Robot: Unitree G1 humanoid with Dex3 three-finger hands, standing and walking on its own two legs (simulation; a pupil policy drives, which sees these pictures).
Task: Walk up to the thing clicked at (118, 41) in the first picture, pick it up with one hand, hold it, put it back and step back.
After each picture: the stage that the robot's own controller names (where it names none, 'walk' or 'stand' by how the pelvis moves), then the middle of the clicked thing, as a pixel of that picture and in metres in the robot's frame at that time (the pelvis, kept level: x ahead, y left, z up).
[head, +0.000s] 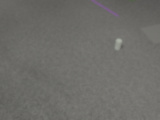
stand; (118, 44) +1.28 -0.34 -0.72
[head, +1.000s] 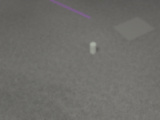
walk; (92, 48) +1.19 +0.03 -0.70
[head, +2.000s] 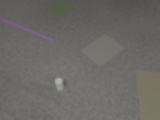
walk; (59, 84) +0.72 +0.28 -0.71
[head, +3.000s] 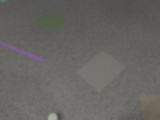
walk; out of the picture +0.41 +0.24 -0.70
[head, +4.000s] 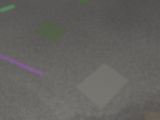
stand; out of the picture +0.28 +0.24 -0.72
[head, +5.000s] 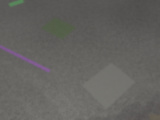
stand; out of the picture +0.29 +0.21 -0.72
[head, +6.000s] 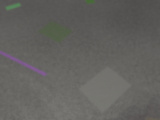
stand; out of the picture +0.27 +0.23 -0.73
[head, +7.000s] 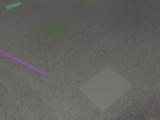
stand; out of the picture +0.27 +0.23 -0.73
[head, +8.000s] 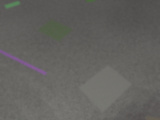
go down; out of the picture +0.27 +0.23 -0.73
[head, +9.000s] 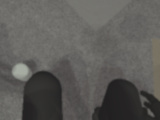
go down; (23, 72) +0.34 +0.28 -0.34
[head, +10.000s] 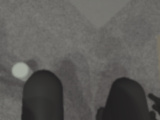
approach; (23, 72) +0.33 +0.29 -0.31
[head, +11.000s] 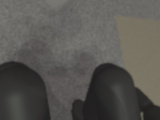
close in; out of the picture +0.29 +0.32 -0.21
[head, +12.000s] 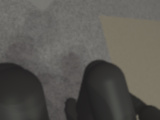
close; out of the picture +0.31 +0.31 -0.20
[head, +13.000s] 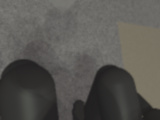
lift; out of the picture +0.28 +0.31 -0.17
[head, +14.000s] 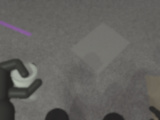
lift; (27, 83) +0.31 +0.19 +0.01
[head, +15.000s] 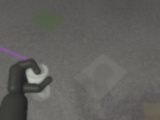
hold; (39, 82) +0.33 +0.17 +0.01
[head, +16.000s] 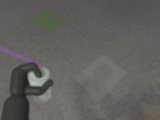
hold; (40, 85) +0.32 +0.17 +0.00
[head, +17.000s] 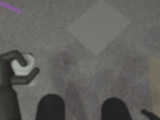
crouch; (26, 71) +0.35 +0.22 -0.07
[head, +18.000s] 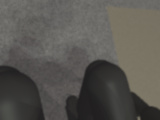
lower; out of the picture +0.33 +0.32 -0.21
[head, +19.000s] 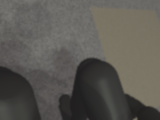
lower; out of the picture +0.34 +0.32 -0.21
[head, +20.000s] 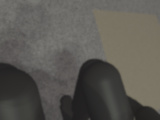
lower; out of the picture +0.34 +0.32 -0.21
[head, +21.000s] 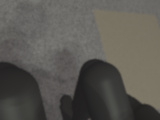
lower; out of the picture +0.33 +0.32 -0.21
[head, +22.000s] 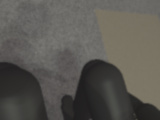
loosen; out of the picture +0.32 +0.32 -0.21
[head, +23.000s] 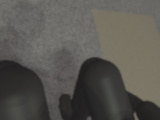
withdraw; out of the picture +0.31 +0.28 -0.21
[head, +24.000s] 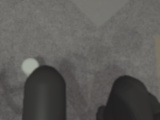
stand; (31, 68) +0.35 +0.26 -0.28
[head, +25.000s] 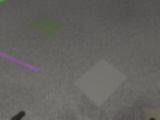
stand; out of the picture +0.28 +0.19 -0.65
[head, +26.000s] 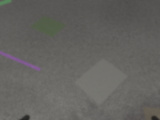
stand; out of the picture +0.30 +0.21 -0.66
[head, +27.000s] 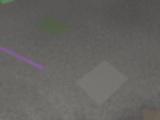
stand; out of the picture +0.30 +0.20 -0.69
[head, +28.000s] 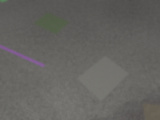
walk; out of the picture +0.31 +0.20 -0.72
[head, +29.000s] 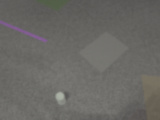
walk; (60, 98) +0.47 +0.21 -0.70
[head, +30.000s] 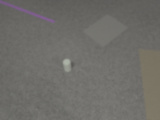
walk; (67, 65) +0.79 +0.20 -0.69
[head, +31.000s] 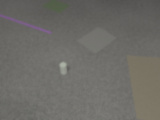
stand; (63, 68) +0.95 +0.22 -0.71
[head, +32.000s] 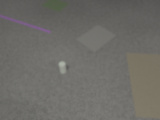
stand; (62, 67) +0.95 +0.24 -0.72
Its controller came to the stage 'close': yes
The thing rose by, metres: 0.71
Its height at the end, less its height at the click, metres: +0.00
